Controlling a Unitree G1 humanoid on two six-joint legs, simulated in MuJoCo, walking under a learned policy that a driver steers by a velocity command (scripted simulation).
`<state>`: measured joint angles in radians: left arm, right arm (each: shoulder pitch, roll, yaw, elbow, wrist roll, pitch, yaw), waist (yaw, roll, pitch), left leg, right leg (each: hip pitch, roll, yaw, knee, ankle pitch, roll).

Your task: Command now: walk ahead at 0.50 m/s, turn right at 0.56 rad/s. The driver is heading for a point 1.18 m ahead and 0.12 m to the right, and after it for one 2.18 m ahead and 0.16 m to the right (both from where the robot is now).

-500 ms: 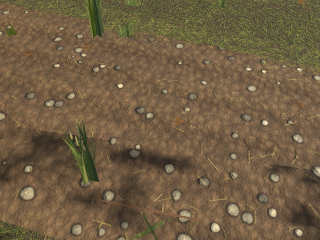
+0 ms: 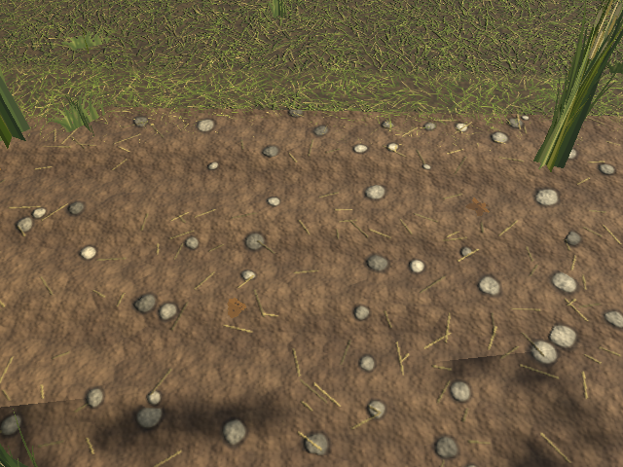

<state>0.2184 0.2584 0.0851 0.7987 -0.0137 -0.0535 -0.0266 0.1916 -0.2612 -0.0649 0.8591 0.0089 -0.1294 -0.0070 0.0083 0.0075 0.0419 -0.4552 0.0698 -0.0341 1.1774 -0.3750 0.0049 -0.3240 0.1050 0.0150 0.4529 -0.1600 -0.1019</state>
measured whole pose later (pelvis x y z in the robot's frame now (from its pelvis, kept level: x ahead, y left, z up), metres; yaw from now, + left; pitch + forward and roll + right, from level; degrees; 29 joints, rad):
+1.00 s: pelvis +0.49 -0.08 +0.00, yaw -17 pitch +2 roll +0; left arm 0.15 0.25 0.04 0.72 0.02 -0.06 -0.02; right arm 0.24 -0.31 -0.04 0.86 0.01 -0.04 -0.01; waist -0.02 0.04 0.04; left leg -0.46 0.05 -0.01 1.06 -0.46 -0.05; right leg -0.34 0.02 -0.03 0.43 -0.13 -0.05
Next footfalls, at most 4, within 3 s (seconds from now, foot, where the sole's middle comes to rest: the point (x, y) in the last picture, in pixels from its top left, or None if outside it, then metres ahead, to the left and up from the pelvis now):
0.34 left None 0.39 0.11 -0.77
0.84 right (427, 419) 0.55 -0.20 -0.77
1.26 left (328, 384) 0.63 0.01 -0.77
1.62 right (452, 348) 0.72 -0.28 -0.77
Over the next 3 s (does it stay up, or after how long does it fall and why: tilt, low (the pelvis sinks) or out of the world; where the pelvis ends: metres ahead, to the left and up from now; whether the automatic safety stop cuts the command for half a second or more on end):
stays up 1.06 -0.17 0.01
